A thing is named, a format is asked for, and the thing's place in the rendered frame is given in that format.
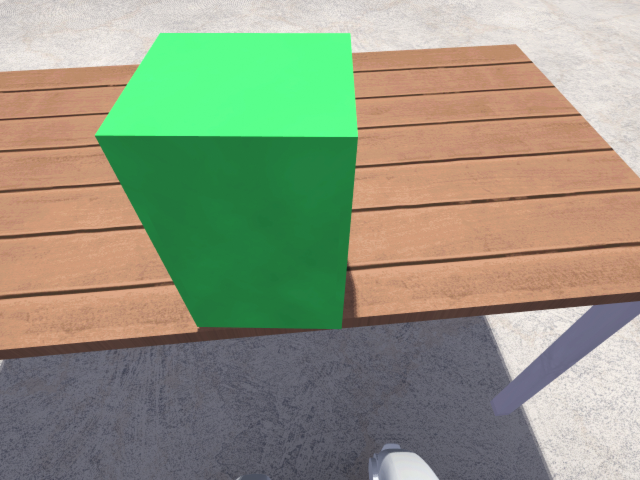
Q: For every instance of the robot right shin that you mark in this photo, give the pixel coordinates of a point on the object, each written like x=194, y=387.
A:
x=390, y=446

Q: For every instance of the right robot thigh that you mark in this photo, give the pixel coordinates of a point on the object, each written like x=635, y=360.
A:
x=399, y=464

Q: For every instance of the table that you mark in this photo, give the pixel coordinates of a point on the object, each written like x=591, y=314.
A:
x=479, y=189

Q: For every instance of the carton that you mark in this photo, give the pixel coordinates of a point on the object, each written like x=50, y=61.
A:
x=237, y=152

